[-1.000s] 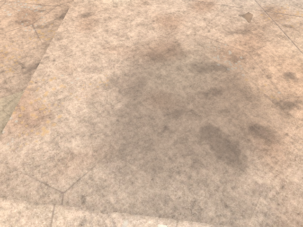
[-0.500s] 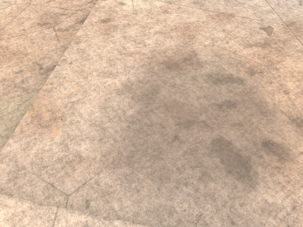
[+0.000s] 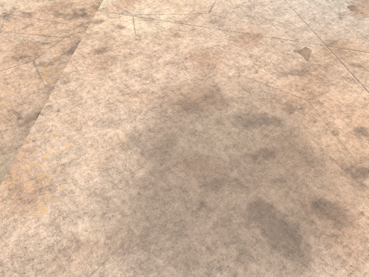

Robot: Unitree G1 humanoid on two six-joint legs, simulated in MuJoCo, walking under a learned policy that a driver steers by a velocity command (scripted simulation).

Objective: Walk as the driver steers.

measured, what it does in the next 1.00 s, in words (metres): goes down, turning right: right foot, then left foot 0.11 m lower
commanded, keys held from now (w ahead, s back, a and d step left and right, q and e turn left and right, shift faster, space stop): w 0.30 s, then w+e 0.70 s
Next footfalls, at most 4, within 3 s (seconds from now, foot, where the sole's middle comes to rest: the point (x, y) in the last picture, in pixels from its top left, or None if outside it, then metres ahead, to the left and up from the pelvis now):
0.10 right None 0.22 -0.12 -0.77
0.60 left None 0.53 0.11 -0.88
1.06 right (229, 228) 0.73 -0.22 -0.88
1.56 left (216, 164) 1.07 -0.21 -0.88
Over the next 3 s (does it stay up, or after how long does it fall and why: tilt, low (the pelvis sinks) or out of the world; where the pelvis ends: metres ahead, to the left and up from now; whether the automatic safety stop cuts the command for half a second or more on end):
stays up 1.52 -0.58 -0.11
